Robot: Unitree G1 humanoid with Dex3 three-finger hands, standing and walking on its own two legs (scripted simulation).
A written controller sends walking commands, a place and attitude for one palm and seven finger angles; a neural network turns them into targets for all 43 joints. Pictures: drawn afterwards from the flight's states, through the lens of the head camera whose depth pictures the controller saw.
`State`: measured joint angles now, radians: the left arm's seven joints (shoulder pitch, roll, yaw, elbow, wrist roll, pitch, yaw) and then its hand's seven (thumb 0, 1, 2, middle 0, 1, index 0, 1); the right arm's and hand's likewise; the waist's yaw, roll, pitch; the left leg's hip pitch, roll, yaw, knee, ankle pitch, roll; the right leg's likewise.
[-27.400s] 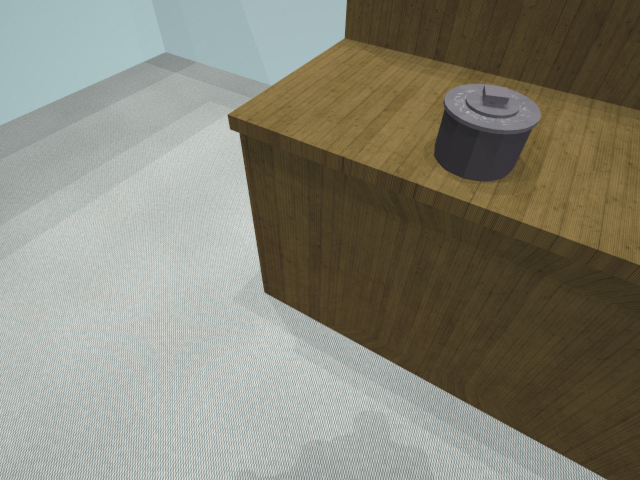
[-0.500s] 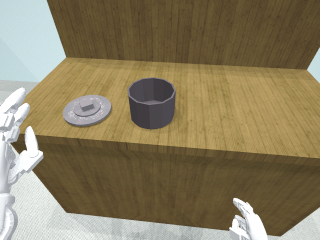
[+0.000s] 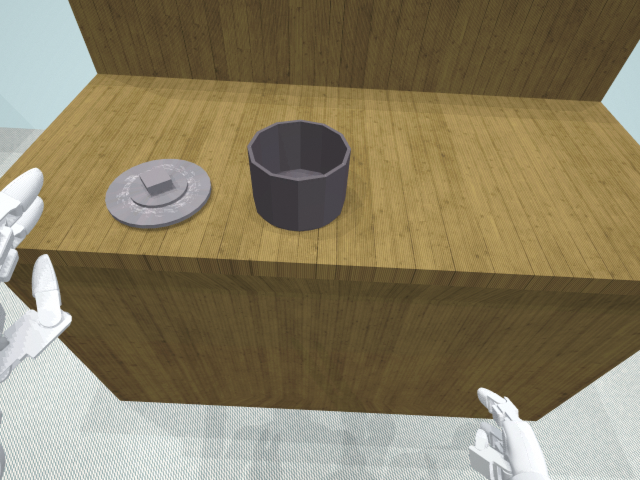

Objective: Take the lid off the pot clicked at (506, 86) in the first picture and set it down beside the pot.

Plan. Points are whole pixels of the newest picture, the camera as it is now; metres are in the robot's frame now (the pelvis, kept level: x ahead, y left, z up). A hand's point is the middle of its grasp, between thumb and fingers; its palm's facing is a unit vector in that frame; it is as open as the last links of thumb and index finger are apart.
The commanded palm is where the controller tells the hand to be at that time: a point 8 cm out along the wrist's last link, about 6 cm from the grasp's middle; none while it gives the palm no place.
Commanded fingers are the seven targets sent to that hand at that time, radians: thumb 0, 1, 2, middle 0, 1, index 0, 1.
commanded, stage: step back with the hand held close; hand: left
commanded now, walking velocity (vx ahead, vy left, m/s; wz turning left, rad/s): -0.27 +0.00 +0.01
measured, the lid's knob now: (155, 179) +0.56 +0.33 +0.04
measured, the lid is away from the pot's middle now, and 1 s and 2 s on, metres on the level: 0.25 0.25 0.25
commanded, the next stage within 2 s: stop stepping back and stand still in 0.96 s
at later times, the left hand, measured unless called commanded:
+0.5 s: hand out of the picture +0.13 +0.24 +0.21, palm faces +0.43 -0.81 -0.39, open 7.4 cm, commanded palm +0.06 +0.29 +0.22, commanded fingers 0.00 0.90 0.90 -0.20 -0.30 -0.20 -0.30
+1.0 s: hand out of the picture +0.07 +0.25 +0.20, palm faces +0.30 -0.86 -0.41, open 7.4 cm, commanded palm -0.02 +0.31 +0.22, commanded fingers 0.00 0.90 0.90 -0.20 -0.30 -0.20 -0.30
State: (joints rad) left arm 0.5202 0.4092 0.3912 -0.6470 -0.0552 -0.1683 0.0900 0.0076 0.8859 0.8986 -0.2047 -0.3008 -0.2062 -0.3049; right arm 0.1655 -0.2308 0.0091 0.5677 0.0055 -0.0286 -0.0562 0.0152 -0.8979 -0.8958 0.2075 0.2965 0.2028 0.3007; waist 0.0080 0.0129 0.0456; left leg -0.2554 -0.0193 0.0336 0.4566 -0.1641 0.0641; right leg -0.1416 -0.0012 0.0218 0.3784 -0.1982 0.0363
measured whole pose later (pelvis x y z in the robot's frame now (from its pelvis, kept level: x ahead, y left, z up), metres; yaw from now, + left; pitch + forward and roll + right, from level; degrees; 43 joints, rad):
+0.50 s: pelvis -0.06 +0.01 -0.02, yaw +1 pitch -2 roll -4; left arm 0.51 0.40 0.41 -0.70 -0.03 -0.24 0.16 0.01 0.88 0.90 -0.21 -0.30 -0.21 -0.31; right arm 0.23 -0.22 -0.01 0.57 0.01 -0.05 -0.07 0.02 -0.90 -0.90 0.21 0.30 0.20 0.30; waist -0.02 0.03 0.04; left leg -0.44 0.00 0.01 0.64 -0.21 0.06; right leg -0.31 0.01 -0.02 0.53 -0.19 0.03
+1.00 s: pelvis -0.16 +0.03 -0.01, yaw -3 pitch +0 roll -3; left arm 0.45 0.48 0.45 -0.69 -0.07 -0.21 0.12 0.01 0.88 0.90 -0.21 -0.30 -0.21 -0.31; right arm 0.12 -0.17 0.00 0.56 -0.01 -0.08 -0.04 0.02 -0.90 -0.90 0.21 0.30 0.20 0.30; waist -0.03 -0.04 0.07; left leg -0.40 0.00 0.06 0.49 -0.10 0.08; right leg -0.38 0.07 0.07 0.82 -0.50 0.00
